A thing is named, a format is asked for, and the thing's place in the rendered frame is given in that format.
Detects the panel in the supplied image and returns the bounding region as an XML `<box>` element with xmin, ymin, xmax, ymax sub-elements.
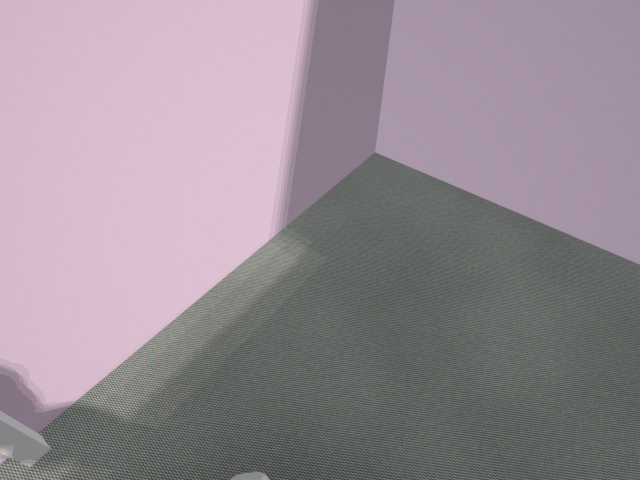
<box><xmin>0</xmin><ymin>411</ymin><xmax>51</xmax><ymax>467</ymax></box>

